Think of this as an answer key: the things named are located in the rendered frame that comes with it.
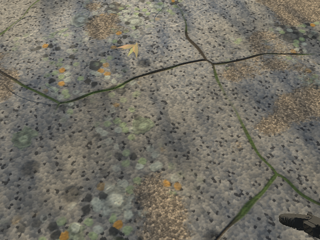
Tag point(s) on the robot right hand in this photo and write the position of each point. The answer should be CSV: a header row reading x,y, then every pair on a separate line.
x,y
309,223

